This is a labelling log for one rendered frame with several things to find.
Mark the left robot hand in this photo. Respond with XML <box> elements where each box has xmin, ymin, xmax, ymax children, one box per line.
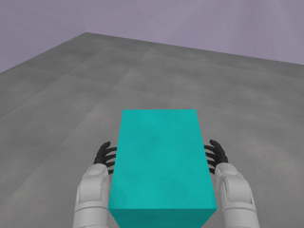
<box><xmin>93</xmin><ymin>142</ymin><xmax>118</xmax><ymax>175</ymax></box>

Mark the left robot forearm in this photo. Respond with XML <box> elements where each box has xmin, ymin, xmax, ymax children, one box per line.
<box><xmin>72</xmin><ymin>163</ymin><xmax>110</xmax><ymax>228</ymax></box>

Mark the right robot hand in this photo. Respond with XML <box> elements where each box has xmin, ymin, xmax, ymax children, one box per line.
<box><xmin>204</xmin><ymin>140</ymin><xmax>229</xmax><ymax>174</ymax></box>

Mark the right robot forearm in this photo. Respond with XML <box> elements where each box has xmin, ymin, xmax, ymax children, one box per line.
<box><xmin>214</xmin><ymin>162</ymin><xmax>260</xmax><ymax>228</ymax></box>

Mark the carton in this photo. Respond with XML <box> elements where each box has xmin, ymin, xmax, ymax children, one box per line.
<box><xmin>107</xmin><ymin>109</ymin><xmax>218</xmax><ymax>228</ymax></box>

